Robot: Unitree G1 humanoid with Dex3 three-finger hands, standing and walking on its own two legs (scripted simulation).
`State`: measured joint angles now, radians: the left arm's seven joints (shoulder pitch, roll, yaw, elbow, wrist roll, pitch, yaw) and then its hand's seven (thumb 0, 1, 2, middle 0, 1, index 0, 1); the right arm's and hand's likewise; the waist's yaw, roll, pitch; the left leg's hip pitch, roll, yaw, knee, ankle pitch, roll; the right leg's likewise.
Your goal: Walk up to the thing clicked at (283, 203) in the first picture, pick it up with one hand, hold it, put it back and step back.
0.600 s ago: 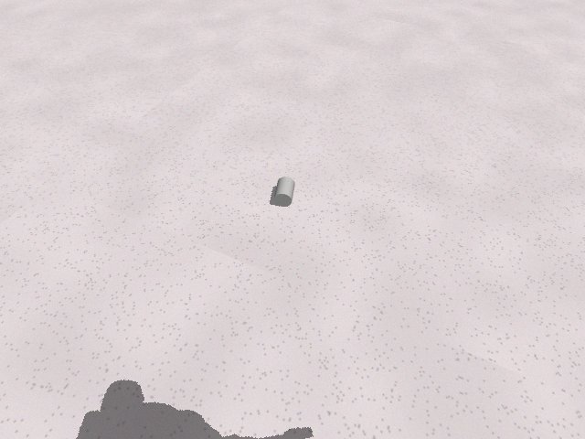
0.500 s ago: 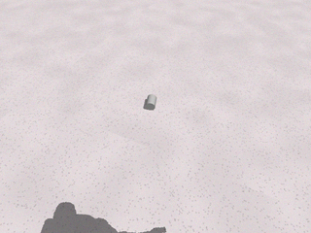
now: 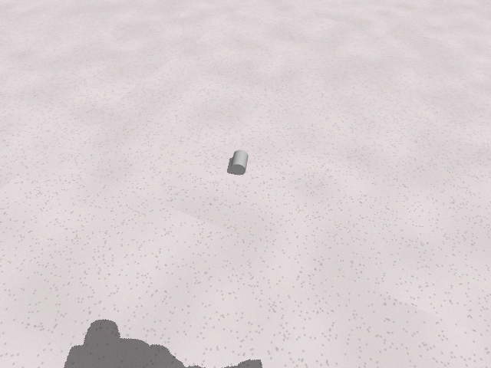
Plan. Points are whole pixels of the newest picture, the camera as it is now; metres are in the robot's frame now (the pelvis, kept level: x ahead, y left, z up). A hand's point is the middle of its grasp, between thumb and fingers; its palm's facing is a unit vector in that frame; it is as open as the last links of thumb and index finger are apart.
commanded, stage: stand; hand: left
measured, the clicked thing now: (239, 162) +1.30 +0.01 -0.74
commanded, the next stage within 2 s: walk up in 0.52 s
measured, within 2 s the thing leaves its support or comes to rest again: neither
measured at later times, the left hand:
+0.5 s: hand out of the picture +0.07 +0.25 -0.16, palm faces -0.03 -0.94 -0.34, open 7.4 cm
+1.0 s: hand (87, 335) +0.22 +0.29 -0.12, palm faces -0.28 -0.78 -0.56, open 7.4 cm
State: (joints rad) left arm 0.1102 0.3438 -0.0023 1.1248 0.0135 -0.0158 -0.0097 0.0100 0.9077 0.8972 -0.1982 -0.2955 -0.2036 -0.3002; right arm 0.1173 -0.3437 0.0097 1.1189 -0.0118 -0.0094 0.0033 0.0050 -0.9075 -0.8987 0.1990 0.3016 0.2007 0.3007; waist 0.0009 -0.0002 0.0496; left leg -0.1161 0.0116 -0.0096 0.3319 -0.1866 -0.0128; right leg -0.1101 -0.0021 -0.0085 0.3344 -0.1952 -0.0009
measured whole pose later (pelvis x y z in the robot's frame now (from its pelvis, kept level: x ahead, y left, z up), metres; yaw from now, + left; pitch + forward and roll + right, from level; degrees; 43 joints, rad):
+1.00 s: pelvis +0.13 -0.01 -0.02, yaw -21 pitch -2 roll -2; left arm 0.42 0.40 0.05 0.95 0.00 -0.08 0.03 0.01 0.91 0.90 -0.20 -0.30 -0.21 -0.30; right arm 0.11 -0.49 -0.09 0.83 -0.07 0.05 0.15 0.01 -0.91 -0.90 0.19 0.30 0.20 0.30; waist 0.02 0.18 0.06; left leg -0.53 0.05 -0.07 1.09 -0.37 -0.01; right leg -0.20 -0.02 -0.03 0.58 -0.34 0.01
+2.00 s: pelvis +0.70 +0.14 -0.09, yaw -56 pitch +0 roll +0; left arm 0.39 0.54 0.05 0.73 0.05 -0.07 0.10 0.01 0.89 0.90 -0.21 -0.30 -0.22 -0.30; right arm 0.13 -0.52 -0.14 0.57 -0.08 0.06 0.11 0.00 -0.91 -0.90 0.20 0.30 0.20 0.30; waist 0.01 0.09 0.10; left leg -0.62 0.04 -0.04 1.05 -0.46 -0.01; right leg -0.55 -0.18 0.26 1.00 -0.49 -0.02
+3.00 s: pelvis +1.06 +0.48 -0.06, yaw -83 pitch -3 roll -1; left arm 0.32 0.38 0.03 0.79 0.03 -0.07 0.10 0.01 0.90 0.90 -0.21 -0.30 -0.21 -0.30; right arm 0.20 -0.43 -0.08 0.67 -0.05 0.15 0.03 0.01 -0.91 -0.90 0.20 0.30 0.20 0.30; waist -0.01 0.14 0.20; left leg -0.66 0.02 -0.04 1.29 -0.52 0.02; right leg -0.50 0.04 -0.03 0.91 -0.37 -0.04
